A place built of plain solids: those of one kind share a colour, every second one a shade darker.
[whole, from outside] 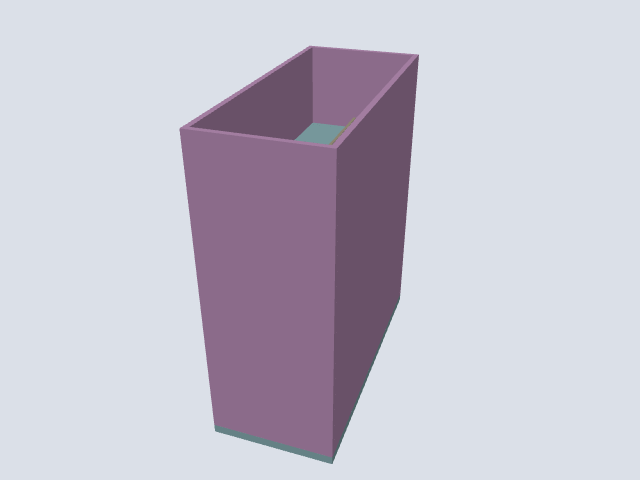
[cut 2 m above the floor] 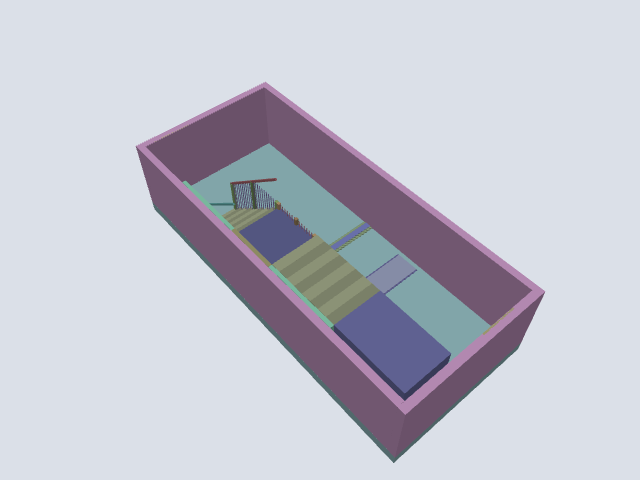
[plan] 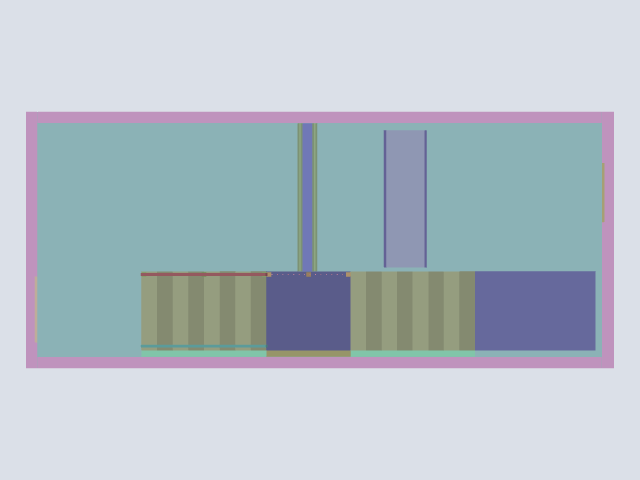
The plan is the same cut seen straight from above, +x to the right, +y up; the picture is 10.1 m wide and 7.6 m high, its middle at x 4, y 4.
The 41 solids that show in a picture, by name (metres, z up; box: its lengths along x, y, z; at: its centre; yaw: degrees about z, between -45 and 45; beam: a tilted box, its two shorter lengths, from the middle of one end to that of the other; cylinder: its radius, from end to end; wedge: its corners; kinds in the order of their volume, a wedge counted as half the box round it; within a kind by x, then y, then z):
{
 "wall_1": {"box": [0.18, 4.06, 10.13], "at": [-0.56, 4.0, 5.07]},
 "wall_2": {"box": [8.94, 0.18, 10.13], "at": [3.99, 2.06, 5.07]},
 "wall_3": {"box": [8.94, 0.18, 10.13], "at": [3.99, 5.94, 5.07]},
 "wall_4": {"box": [0.19, 4.06, 10.13], "at": [8.56, 4.0, 5.07]},
 "floor_slab_1": {"box": [9.31, 4.06, 0.3], "at": [4.0, 4.0, -0.15]},
 "floor_slab_2": {"box": [1.7, 2.45, 0.21], "at": [7.42, 4.62, 7.17]},
 "floor_slab_3": {"box": [0.19, 3.5, 0.21], "at": [8.37, 4.1, 7.17]},
 "landing_slab_1": {"box": [1.34, 1.26, 1.82], "at": [3.82, 2.88, 0.91]},
 "landing_slab_2": {"box": [1.91, 1.26, 3.64], "at": [7.41, 2.88, 1.82]},
 "tread_slab_1": {"box": [0.26, 1.25, 0.2], "at": [1.3, 2.88, 0.1]},
 "tread_slab_2": {"box": [0.25, 1.25, 0.4], "at": [1.55, 2.88, 0.2]},
 "tread_slab_3": {"box": [0.26, 1.25, 0.6], "at": [1.79, 2.88, 0.3]},
 "tread_slab_4": {"box": [0.26, 1.25, 0.81], "at": [2.04, 2.88, 0.4]},
 "tread_slab_5": {"box": [0.26, 1.25, 1.01], "at": [2.29, 2.88, 0.5]},
 "tread_slab_6": {"box": [0.25, 1.25, 1.21], "at": [2.54, 2.88, 0.61]},
 "tread_slab_7": {"box": [0.25, 1.25, 1.41], "at": [2.78, 2.88, 0.71]},
 "tread_slab_8": {"box": [0.25, 1.25, 1.61], "at": [3.03, 2.88, 0.81]},
 "tread_slab_9": {"box": [0.25, 1.25, 2.02], "at": [4.61, 2.88, 1.01]},
 "tread_slab_10": {"box": [0.25, 1.25, 2.22], "at": [4.85, 2.88, 1.11]},
 "tread_slab_11": {"box": [0.25, 1.25, 2.42], "at": [5.1, 2.88, 1.21]},
 "tread_slab_12": {"box": [0.25, 1.25, 2.62], "at": [5.34, 2.88, 1.31]},
 "tread_slab_13": {"box": [0.25, 1.25, 2.83], "at": [5.59, 2.88, 1.41]},
 "tread_slab_14": {"box": [0.25, 1.25, 3.03], "at": [5.84, 2.88, 1.52]},
 "tread_slab_15": {"box": [0.26, 1.25, 3.23], "at": [6.09, 2.88, 1.62]},
 "tread_slab_16": {"box": [0.25, 1.25, 3.44], "at": [6.33, 2.88, 1.72]},
 "wall_wall_1": {"box": [1.98, 0.1, 9.67], "at": [2.16, 2.2, 4.84]},
 "wall_wall_2": {"box": [1.97, 0.1, 9.67], "at": [5.47, 2.2, 4.84]},
 "wall_land_wall_1": {"box": [1.33, 0.1, 9.67], "at": [3.82, 2.2, 4.84]},
 "guard_panel_1": {"box": [5.35, 0.1, 1.1], "at": [3.8, 3.6, 7.82]},
 "corr_cablecover_1": {"box": [0.31, 2.35, 0.09], "at": [3.8, 4.68, -0.04]},
 "corr_cablecover_2": {"box": [0.26, 2.35, 0.09], "at": [3.8, 4.68, -0.03]},
 "corr_cablecover_3": {"box": [0.21, 2.35, 0.09], "at": [3.8, 4.68, -0.02]},
 "corr_mat_1": {"box": [0.68, 2.18, 0.09], "at": [5.35, 4.65, -0.04]},
 "corr_mat_top_1": {"box": [0.61, 2.18, 0.09], "at": [5.35, 4.65, -0.03]},
 "door_front_leaf_1": {"box": [0.045, 1.05, 2.12], "at": [-0.5, 2.9, 1.06]},
 "door_leaf_1": {"box": [0.045, 0.94, 2.1], "at": [8.49, 4.75, 1.05]},
 "corr_cablecover_top_1": {"box": [0.16, 2.35, 0.09], "at": [3.8, 4.68, -0.01]},
 "posts_1": {"box": [0.08, 0.08, 0.94], "at": [1.21, 3.45, 0.68]},
 "posts_2": {"box": [0.08, 0.08, 1.12], "at": [2.16, 3.45, 1.37]},
 "rail_top_1": {"beam": [0.06, 0.06], "from": [1.17, 3.45, 1.12], "to": [3.15, 3.45, 2.73]},
 "handrail_rail_1": {"beam": [0.045, 0.045], "from": [1.17, 2.32, 1.12], "to": [3.15, 2.32, 2.73]}
}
